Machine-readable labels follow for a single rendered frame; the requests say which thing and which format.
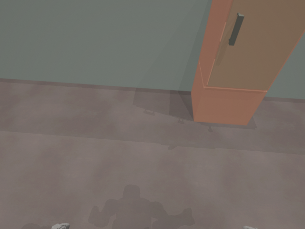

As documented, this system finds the handle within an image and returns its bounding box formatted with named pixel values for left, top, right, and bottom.
left=229, top=12, right=244, bottom=46

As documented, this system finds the cupboard door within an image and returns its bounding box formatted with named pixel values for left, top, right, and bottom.
left=208, top=0, right=305, bottom=90

